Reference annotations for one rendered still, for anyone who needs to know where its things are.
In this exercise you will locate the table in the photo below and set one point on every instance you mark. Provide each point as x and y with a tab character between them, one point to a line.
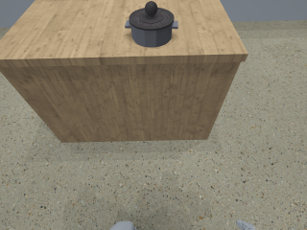
78	68

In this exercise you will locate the pot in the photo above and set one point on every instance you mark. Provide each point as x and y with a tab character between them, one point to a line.
151	39

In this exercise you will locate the knob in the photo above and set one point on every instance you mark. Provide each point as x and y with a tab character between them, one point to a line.
151	8

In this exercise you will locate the lid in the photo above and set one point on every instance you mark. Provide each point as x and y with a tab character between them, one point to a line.
161	20

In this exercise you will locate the robot left thigh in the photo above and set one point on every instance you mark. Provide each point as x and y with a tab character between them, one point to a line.
123	225

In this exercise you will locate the right robot hand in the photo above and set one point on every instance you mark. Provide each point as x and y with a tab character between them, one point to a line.
244	225

